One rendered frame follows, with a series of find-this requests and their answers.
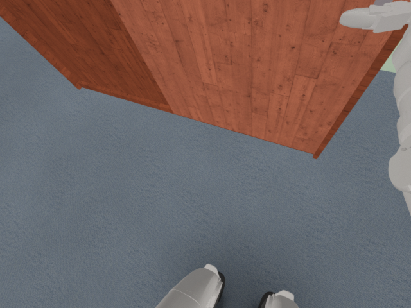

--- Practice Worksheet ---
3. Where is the wardrobe door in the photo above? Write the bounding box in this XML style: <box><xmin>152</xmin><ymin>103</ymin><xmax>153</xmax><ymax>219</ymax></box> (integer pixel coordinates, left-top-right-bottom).
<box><xmin>111</xmin><ymin>0</ymin><xmax>411</xmax><ymax>154</ymax></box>
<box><xmin>0</xmin><ymin>0</ymin><xmax>169</xmax><ymax>105</ymax></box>

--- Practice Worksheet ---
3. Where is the right robot forearm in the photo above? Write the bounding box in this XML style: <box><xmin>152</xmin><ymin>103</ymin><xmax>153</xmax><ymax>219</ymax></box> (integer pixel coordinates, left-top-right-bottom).
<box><xmin>392</xmin><ymin>23</ymin><xmax>411</xmax><ymax>145</ymax></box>

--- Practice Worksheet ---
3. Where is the robot right hand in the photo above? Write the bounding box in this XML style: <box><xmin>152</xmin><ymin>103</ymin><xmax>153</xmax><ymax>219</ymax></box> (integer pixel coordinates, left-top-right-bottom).
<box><xmin>339</xmin><ymin>0</ymin><xmax>411</xmax><ymax>33</ymax></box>

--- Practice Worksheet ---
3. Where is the robot left thigh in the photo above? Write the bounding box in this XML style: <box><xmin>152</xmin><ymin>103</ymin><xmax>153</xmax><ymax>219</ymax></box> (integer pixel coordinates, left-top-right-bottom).
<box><xmin>156</xmin><ymin>268</ymin><xmax>223</xmax><ymax>308</ymax></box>

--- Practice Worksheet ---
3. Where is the robot right upper arm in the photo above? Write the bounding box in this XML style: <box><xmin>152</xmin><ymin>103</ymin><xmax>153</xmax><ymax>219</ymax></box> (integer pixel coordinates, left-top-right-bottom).
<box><xmin>389</xmin><ymin>135</ymin><xmax>411</xmax><ymax>215</ymax></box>

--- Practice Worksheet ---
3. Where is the right robot foot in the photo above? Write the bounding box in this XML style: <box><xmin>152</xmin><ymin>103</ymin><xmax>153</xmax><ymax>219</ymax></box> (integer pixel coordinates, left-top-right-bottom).
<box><xmin>258</xmin><ymin>292</ymin><xmax>275</xmax><ymax>308</ymax></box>

